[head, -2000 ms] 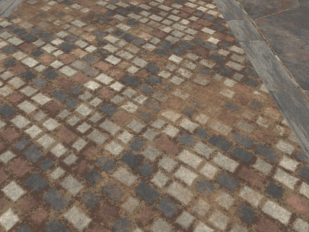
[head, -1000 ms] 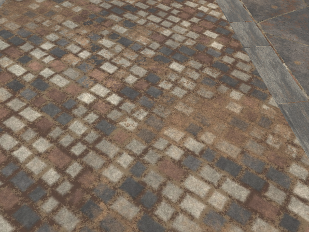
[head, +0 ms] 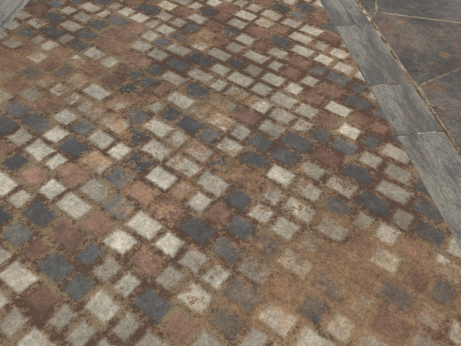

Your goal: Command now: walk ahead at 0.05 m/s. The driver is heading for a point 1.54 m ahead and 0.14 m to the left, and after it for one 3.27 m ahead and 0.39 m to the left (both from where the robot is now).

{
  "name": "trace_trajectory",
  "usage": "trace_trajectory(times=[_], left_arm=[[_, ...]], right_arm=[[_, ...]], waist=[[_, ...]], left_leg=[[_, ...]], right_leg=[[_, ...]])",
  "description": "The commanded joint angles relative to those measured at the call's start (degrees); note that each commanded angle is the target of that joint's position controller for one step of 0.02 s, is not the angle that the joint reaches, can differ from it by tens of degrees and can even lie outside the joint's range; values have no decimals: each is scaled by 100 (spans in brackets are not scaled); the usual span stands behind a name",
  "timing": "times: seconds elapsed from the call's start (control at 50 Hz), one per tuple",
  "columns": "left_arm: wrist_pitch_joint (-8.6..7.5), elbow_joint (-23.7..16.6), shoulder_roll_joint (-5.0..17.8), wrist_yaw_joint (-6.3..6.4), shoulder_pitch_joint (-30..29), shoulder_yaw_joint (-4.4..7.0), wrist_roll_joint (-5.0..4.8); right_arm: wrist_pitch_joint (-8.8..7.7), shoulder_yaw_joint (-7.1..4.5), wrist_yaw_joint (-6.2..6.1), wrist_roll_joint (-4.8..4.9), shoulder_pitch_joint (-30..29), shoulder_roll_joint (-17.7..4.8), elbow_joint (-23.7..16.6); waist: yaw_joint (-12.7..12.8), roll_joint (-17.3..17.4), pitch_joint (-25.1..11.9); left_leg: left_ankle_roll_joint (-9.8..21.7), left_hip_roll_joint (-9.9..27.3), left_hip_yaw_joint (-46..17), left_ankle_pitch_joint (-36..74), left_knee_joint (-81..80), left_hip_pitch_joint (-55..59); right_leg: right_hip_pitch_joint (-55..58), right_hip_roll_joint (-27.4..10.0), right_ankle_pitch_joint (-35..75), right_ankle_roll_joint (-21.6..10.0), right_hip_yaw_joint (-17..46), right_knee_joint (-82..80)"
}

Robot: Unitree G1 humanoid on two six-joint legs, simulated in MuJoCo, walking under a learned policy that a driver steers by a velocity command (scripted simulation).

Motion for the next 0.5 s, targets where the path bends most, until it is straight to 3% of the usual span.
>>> trace_trajectory(times=[0.02, 0.06, 0.08, 0.12, 0.24, 0.5], left_arm=[[32, 210, 175, 7, 941, -9, 9], [-64, 186, 282, 15, 961, -38, 70], [-110, 173, 435, 21, 824, -24, 11], [-211, 200, 272, 15, 710, -73, -69], [-288, 213, 255, 43, 804, -81, -84], [-279, 297, 200, 51, 1006, -110, -82]], right_arm=[[72, -126, -15, 68, -97, -701, -227], [130, -136, -17, 79, 92, -636, -159], [166, -143, -7, 121, 255, -535, -151], [171, -117, 10, 72, 367, -410, -58], [117, -82, 4, 51, 453, -377, 130], [119, -17, -57, 60, 583, -274, 404]], waist=[[267, 617, -98], [198, 345, 188], [-12, -49, 429], [-109, -389, 348], [-98, -3, 177], [-24, 98, 196]], left_leg=[[227, 1343, -1446, -2033, -1287, -722], [-141, 1193, -1446, -2327, -1224, -872], [-258, 888, -1190, -1866, -1150, -610], [-255, 763, -961, -822, -634, 439], [-254, 821, -949, -364, -510, 631], [-302, 861, -926, 45, -419, 629]], right_leg=[[1034, 102, 659, -64, -268, -810], [1107, -276, 815, -148, 189, -1609], [467, -376, 404, -215, 440, -1760], [-227, -423, 171, -175, 543, -2152], [131, -378, 748, -204, 457, -2169], [452, -364, 1238, -256, 386, -2108]])
Velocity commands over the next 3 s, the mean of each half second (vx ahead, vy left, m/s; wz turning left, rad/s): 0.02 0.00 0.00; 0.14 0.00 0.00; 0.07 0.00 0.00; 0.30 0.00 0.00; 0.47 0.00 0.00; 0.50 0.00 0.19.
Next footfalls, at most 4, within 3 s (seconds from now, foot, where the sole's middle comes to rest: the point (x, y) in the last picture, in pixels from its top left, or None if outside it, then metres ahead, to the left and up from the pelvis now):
0.06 right None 0.05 -0.13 -0.77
0.96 left None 0.18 0.09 -0.77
1.30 right None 0.26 -0.10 -0.77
1.84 right None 0.41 -0.13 -0.77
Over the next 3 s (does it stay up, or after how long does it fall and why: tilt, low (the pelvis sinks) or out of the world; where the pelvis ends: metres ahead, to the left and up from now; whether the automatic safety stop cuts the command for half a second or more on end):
stays up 0.93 -0.07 -0.01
